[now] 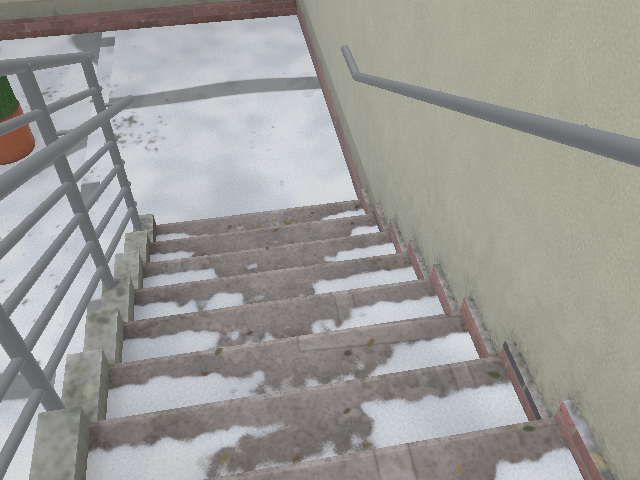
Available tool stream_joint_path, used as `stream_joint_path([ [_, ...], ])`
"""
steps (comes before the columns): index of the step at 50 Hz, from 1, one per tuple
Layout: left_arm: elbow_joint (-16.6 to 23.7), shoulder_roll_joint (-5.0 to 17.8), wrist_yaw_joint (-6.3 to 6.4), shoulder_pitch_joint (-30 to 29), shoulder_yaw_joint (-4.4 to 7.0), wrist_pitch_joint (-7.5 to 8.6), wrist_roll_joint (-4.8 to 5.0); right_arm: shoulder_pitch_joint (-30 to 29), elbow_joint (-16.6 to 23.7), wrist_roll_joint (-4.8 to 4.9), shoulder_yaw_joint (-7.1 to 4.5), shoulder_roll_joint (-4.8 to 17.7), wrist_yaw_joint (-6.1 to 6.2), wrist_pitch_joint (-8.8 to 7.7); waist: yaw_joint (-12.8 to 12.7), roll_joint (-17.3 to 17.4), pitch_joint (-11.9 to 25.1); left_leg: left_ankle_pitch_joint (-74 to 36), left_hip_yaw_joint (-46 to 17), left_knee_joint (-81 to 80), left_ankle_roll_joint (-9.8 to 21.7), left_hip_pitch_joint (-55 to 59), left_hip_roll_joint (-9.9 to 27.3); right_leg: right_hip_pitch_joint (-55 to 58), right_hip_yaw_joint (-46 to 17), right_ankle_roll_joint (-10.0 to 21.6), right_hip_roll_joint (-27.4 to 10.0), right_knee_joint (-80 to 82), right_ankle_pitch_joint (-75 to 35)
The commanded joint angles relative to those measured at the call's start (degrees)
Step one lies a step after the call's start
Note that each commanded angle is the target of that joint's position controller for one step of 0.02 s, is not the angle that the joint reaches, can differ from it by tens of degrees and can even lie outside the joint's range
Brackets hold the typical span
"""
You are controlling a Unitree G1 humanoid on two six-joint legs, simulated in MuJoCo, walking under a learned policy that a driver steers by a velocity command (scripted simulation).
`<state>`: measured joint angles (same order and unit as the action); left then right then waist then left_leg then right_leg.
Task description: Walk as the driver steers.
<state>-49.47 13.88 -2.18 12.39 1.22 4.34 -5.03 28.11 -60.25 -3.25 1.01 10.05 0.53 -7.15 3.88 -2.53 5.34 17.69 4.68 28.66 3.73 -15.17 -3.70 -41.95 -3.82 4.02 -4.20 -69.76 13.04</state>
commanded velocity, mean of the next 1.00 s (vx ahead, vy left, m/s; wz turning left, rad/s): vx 0.50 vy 0.00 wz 0.20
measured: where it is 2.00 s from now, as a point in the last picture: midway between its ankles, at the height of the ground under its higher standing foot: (254, 408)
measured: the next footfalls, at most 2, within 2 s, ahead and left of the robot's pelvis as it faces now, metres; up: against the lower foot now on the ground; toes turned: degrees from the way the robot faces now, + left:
right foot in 0.30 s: +0.30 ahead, -0.16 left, -0.16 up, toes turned -4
left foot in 0.90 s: +0.60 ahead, +0.11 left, -0.32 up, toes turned +19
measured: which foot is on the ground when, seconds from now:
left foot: down 0.00-0.30, up 0.32-0.88, down 0.90-1.00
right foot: up 0.00-0.28, down 0.30-0.92, up 0.94-1.00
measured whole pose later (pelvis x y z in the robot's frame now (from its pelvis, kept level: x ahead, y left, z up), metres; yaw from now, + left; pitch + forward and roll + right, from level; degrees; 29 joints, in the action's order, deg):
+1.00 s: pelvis +0.56 +0.01 -0.31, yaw +17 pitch +1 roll -1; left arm -61.8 10.5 -3.3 28.6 -1.1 4.2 -4.1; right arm 12.4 -57.8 -4.7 -2.7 13.5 -3.6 -5.6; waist -2.9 0.5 0.1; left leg 11.8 3.0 26.6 3.9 -15.9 -1.8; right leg -18.3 1.8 -1.7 -3.4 -99.3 44.9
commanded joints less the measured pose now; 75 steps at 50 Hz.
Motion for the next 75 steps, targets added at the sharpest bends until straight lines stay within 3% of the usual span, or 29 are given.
stream_joint_path([
  [1, 0.7, -1.4, -2.37, 5.7, -1.58, 0.08, -1.1, 0.9, 1.2, -1.57, 0.91, 3.0, 0.36, -1.13, -2.9, 6.0, -3.9, -18.7, -10.5, -6.7, 10.9, -11.1, 11.0, 5.3, 3.7, -1.2, -2.1, 3.6, -12.6],
  [6, 3.5, -1.8, -0.85, -7.9, -2.97, 0.96, -1.3, 13.5, -1.5, 0.45, 3.24, -1.9, 3.65, -1.25, 4.9, 3.4, -5.3, -2.5, -13.9, 10.0, 7.9, 1.5, 10.9, -9.4, 1.1, -1.2, -5.1, 38.2, -43.8],
  [9, 5.2, -0.3, -2.26, -7.6, -2.51, -1.48, -0.22, 3.6, 2.4, -2.45, 2.38, 3.8, -0.46, -0.08, 0.3, 6.7, -9.2, 12.4, -11.0, 4.8, 7.8, -30.1, 9.7, 24.4, 7.1, -1.4, -0.5, 29.9, -41.1],
  [13, 3.3, 2.7, -1.15, -5.7, -1.96, -0.64, 0.77, 9.3, -0.8, -0.41, 1.12, 7.9, 0.16, 1.63, 2.4, 2.6, -12.2, 11.4, -17.2, 18.9, 5.5, -3.7, 13.2, 22.2, 2.4, 0.0, -3.3, 53.0, -33.0],
  [15, -5.1, 8.8, -0.09, 18.5, 1.96, 0.55, 0.94, 8.9, -1.1, -2.93, 0.23, 9.5, -3.25, 3.63, -9.2, -4.8, -5.5, 0.8, -7.9, 45.4, 1.5, -9.2, 6.7, 49.5, 8.0, 2.0, -2.2, 56.2, -39.2],
  [16, -8.2, 14.0, -1.02, 31.4, 3.61, -0.94, -0.16, 23.1, -5.4, -2.58, 1.25, -0.2, -5.82, 3.75, -8.1, -14.1, 13.2, 26.9, -6.4, 75.9, -2.3, -24.7, 0.4, 78.9, 0.3, 12.5, -12.4, 30.5, -69.2],
  [17, -8.6, 14.4, -2.42, 34.1, 3.95, -1.22, 0.12, 20.1, -1.8, -0.98, 1.01, 0.5, -7.05, 2.75, -9.6, -9.4, 18.1, 29.0, -9.9, 88.2, -1.8, -34.1, 0.0, 81.2, -10.2, 18.2, -17.0, 28.7, -67.7],
  [19, -6.9, 10.6, -2.56, 22.1, 3.33, -0.41, 0.44, -1.7, 8.8, 1.4, 0.37, 4.1, -4.83, 0.22, -9.9, -2.3, -3.0, 14.3, -10.0, 84.1, 0.0, -57.1, 6.7, 58.3, -24.1, 18.3, -22.6, 44.9, -5.0],
  [21, -3.2, -3.7, -1.68, 10.7, -2.04, 1.44, -0.89, -3.0, 8.1, -0.78, 0.71, 2.6, -1.75, 0.53, -1.0, 5.9, -8.7, -12.0, -14.9, 54.5, 1.9, -39.0, 14.2, 29.5, -15.0, 13.1, -16.4, 51.8, -6.3],
  [22, -3.2, -4.8, -0.58, 8.8, -2.35, 2.5, -1.45, -4.5, 7.6, -0.97, 0.57, 0.9, -1.4, 1.29, 0.1, 2.1, -13.4, -14.5, -14.4, 49.3, 2.3, -34.4, 15.2, 20.2, -12.4, 12.8, -14.5, 54.5, -10.6],
  [24, -5.1, -3.6, 1.73, 12.8, -2.5, 4.1, 1.57, -3.7, 6.0, -1.93, -0.01, 1.5, -3.11, 2.81, -2.2, -0.1, -10.5, -21.8, -10.8, 35.1, 1.8, -29.2, 13.1, 17.6, -5.4, 14.3, -10.7, 55.0, -9.1],
  [29, -13.4, -4.7, 3.49, 26.7, -3.86, 3.98, -0.45, -12.0, 9.3, -2.48, 0.4, 2.2, -5.14, 2.56, -6.9, 1.2, -8.7, -39.4, -15.5, 19.1, -0.1, -48.2, 13.7, 38.8, -5.5, 11.2, -12.9, 43.7, -16.5],
  [34, -11.6, -4.5, 1.95, 18.6, -5.94, 3.38, -2.58, -18.1, 11.7, -2.34, 0.14, 4.8, -6.06, 4.22, -3.2, 1.7, -11.1, -50.7, -7.8, 16.8, 2.3, -16.8, 10.2, 11.9, 5.7, 7.4, -7.0, 42.2, -0.2],
  [41, -18.0, 0.4, 4.87, 31.9, -3.08, 0.58, 0.7, -34.5, 14.0, -2.21, 0.67, 3.4, -6.1, 3.93, -13.6, 1.9, -17.6, -28.2, -3.6, -8.6, 0.1, -25.7, 10.3, 42.7, 2.1, 7.0, -11.8, 31.9, -9.5],
  [43, -16.6, 1.7, 3.99, 28.1, -2.17, 0.09, -0.36, -30.1, 10.9, -1.85, -0.28, 4.5, -5.14, 2.88, -11.6, 2.6, -13.6, -28.5, -0.4, -8.9, 0.6, -12.2, 8.4, 38.3, 5.8, 5.3, -9.6, 25.4, -14.8],
  [45, -15.2, 3.8, 0.64, 22.0, -1.79, -1.12, -3.44, -4.2, 1.4, -0.77, -3.92, 10.4, -4.17, 1.91, -0.1, 5.2, -7.3, -39.7, 2.7, -11.7, 3.3, 19.6, 6.1, 24.7, 11.1, 1.6, -6.9, 4.1, -18.6],
  [47, -13.2, -3.8, -3.56, 30.2, -2.77, -0.35, -1.12, 18.9, -4.6, -2.1, -7.35, 20.5, -4.64, 3.28, 2.0, 15.6, 20.7, -81.7, -17.0, 12.0, 20.8, 64.1, 21.2, 0.5, 8.9, -6.9, 2.6, -37.6, 32.3],
  [49, -0.8, 1.9, -1.59, 1.3, -1.21, 3.21, 3.42, 18.6, -6.2, -0.96, -7.4, 14.7, -3.34, 1.85, 11.1, 8.4, 5.0, -47.4, -23.5, 3.1, 20.8, 56.2, 22.9, -25.3, 5.1, -6.5, 1.6, -42.4, 36.2],
  [50, 2.1, 2.5, -0.43, -2.1, -1.04, 3.21, 2.26, 7.9, -3.1, -0.71, -4.63, 7.4, -2.97, 2.06, 5.8, -0.4, 0.8, -27.0, -23.6, -0.3, 16.7, 42.0, 21.7, -22.6, 1.1, -3.8, -2.3, -27.1, 28.2],
  [53, -1.4, -0.7, 2.05, 4.8, -1.19, 1.99, 0.38, -12.4, 5.4, -0.91, -1.07, 1.3, -3.09, -0.12, -5.6, -0.1, -13.0, -23.2, -16.4, -9.7, 15.7, -11.8, 16.6, 7.6, -1.9, -0.7, -6.3, 9.6, -1.5],
  [55, -0.3, -2.1, 1.11, 8.2, -2.07, 0.48, 0.66, -7.8, 5.0, -0.5, -2.11, 8.0, -3.67, -0.79, -6.9, 6.2, -8.1, -18.3, -15.1, -4.3, 16.2, -24.0, 11.2, 18.9, 4.4, -2.4, -0.9, 7.2, -7.3],
  [58, -1.2, -1.9, 1.26, 7.6, -3.49, 0.78, 0.7, -6.2, 7.9, -1.98, -0.87, 2.8, -1.8, -2.11, -2.6, 0.3, -6.6, -2.7, -12.0, 10.8, 9.4, -25.2, 5.0, 19.9, -2.5, -4.3, -3.2, 32.0, -47.9],
  [62, 6.6, 3.1, -0.24, -2.1, -1.69, -1.14, -0.74, -1.3, 7.9, -2.47, -0.15, 6.7, -3.01, -0.93, -3.9, 4.3, -7.6, 3.3, -22.4, 18.5, 9.4, -25.7, 7.9, 27.6, 2.7, -4.1, -0.6, 32.5, -27.2],
  [65, 4.4, 5.4, -0.53, -1.2, -0.78, -0.01, 1.54, 1.1, 6.2, 0.06, -1.07, 9.7, -2.72, 1.91, -1.9, 2.3, -10.3, 0.8, -29.5, 29.9, 8.5, -5.8, 9.3, 22.6, 0.5, -1.5, -1.5, 55.6, -28.5],
  [67, -4.6, 14.0, -0.45, 27.6, 4.08, 1.96, 2.76, 2.6, 5.1, -3.08, -1.31, 10.4, -7.4, 2.53, -13.3, -5.6, 3.5, -10.6, -19.4, 62.4, 0.5, -24.9, 1.6, 64.1, 0.4, 8.2, -5.9, 38.7, -50.8],
  [68, -4.8, 17.3, -2.34, 29.1, 4.31, 1.67, 2.43, 17.0, 3.0, -1.28, -0.71, 1.7, -8.58, 2.17, -6.9, -18.8, 16.7, 29.9, -9.6, 92.3, -3.6, -44.2, -6.0, 82.9, -12.4, 21.0, -16.6, 28.1, -72.7],
  [70, -4.8, 13.3, -2.77, 27.1, 4.55, 0.94, -0.35, -4.6, 13.2, 1.82, -1.46, 7.5, -6.7, 1.71, -14.9, -5.9, 0.3, 23.8, -10.3, 97.4, -4.2, -74.0, -0.7, 73.7, -27.2, 21.5, -23.3, 37.8, -36.5],
  [73, -5.0, -4.4, -1.73, 12.9, -1.83, 1.16, -1.89, -4.7, 11.7, -1.23, 0.22, 2.2, -3.91, 2.14, -1.4, 4.9, -12.3, -12.5, -17.3, 65.3, 1.4, -51.6, 12.3, 25.5, -16.0, 13.6, -13.9, 48.2, -11.1],
  [75, -3.3, -4.0, 0.22, 7.4, -1.55, 4.21, 1.19, -8.9, 11.8, -3.3, 0.25, 2.5, -5.33, 2.34, -3.5, 3.6, -11.0, -31.5, -9.4, 35.9, 1.8, -35.1, 11.7, 9.5, -5.1, 13.0, -5.2, 51.5, -1.8],
])
Keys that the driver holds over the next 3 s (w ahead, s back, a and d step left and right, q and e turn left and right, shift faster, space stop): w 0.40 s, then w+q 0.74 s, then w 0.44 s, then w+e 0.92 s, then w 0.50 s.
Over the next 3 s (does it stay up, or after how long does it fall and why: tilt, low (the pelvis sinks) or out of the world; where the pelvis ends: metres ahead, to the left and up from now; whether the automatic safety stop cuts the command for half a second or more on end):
stays up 1.71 0.33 -0.99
